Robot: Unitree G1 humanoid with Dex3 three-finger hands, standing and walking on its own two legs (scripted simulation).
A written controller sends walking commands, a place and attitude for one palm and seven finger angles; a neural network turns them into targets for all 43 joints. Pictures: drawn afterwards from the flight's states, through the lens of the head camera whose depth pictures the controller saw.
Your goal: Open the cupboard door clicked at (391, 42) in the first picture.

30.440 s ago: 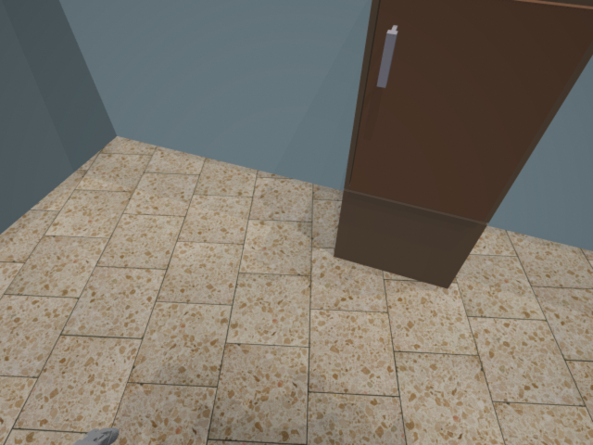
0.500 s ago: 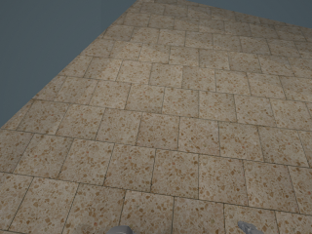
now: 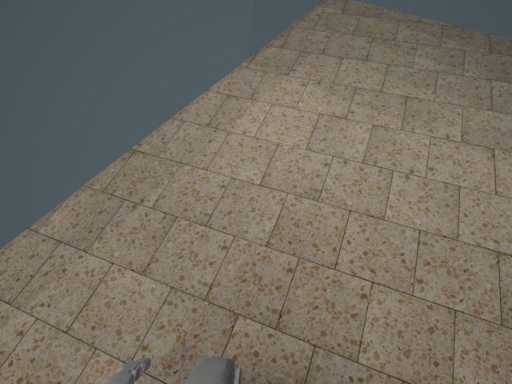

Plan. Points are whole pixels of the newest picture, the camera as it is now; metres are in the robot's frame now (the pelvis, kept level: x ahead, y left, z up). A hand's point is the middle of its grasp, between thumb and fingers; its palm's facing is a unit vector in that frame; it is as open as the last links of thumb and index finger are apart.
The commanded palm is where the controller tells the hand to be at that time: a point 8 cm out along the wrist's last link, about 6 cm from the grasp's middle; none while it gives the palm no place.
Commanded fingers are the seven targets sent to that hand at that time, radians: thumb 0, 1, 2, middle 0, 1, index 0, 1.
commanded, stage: turn to face it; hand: left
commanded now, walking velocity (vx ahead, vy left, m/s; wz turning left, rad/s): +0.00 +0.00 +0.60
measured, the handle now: out of the picture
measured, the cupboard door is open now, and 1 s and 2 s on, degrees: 37 37 37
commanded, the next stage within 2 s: none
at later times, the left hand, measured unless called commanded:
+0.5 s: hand out of the picture +0.04 +0.25 -0.17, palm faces +0.34 -0.90 -0.25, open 7.4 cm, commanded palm none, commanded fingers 0.00 0.90 0.90 -0.20 -0.30 -0.20 -0.30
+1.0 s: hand out of the picture +0.01 +0.18 -0.16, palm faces +0.61 -0.75 -0.25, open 7.3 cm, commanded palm none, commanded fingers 0.00 0.90 0.90 -0.20 -0.30 -0.20 -0.30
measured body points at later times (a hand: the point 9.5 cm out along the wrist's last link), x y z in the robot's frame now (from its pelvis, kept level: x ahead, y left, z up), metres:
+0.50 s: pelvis +0.03 +0.02 +0.00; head +0.08 +0.05 +0.45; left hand +0.02 +0.29 -0.15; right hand +0.21 -0.20 -0.13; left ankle -0.01 +0.11 -0.73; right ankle +0.06 -0.14 -0.67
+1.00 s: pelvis +0.07 -0.02 +0.00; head +0.13 +0.01 +0.45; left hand -0.02 +0.21 -0.14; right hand +0.30 -0.17 -0.15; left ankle -0.01 +0.09 -0.69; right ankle +0.10 -0.11 -0.73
